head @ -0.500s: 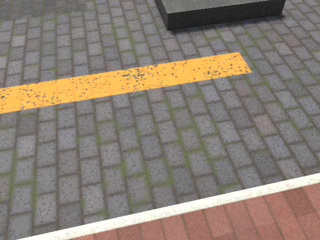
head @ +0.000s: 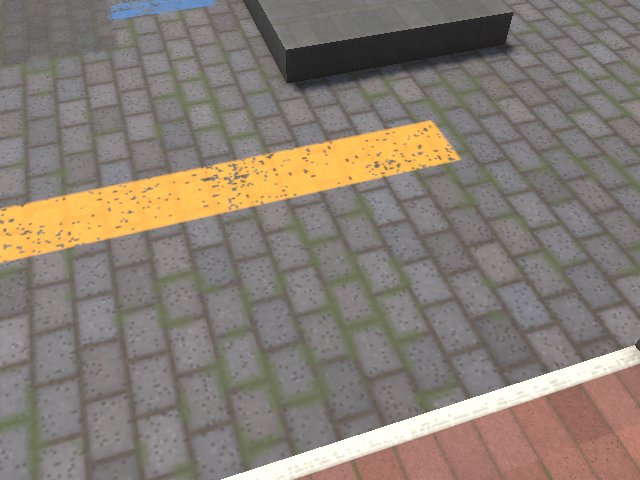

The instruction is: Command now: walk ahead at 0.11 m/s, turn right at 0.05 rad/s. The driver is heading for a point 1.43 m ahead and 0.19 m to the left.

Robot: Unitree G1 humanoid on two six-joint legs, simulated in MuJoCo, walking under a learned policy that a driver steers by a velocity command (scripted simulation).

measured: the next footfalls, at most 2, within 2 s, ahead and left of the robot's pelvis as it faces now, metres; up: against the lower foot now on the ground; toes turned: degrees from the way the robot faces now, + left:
right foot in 0.02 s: +0.05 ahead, -0.12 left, +0.00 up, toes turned -2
right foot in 0.42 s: +0.17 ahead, -0.12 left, +0.00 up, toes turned -2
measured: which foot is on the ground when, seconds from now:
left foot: down 0.00-0.42, up 0.44-0.90, down 0.92-1.00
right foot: up 0.00-0.00, down 0.02-0.24, up 0.26-0.40, down 0.42-0.94, up 0.96-1.00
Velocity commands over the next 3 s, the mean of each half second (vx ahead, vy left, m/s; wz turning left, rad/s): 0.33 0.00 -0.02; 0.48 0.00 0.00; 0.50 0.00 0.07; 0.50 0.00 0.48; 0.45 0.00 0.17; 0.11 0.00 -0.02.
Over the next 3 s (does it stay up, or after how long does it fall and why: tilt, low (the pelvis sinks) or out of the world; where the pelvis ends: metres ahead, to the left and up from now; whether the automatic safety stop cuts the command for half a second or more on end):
stays up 1.41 0.21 -0.24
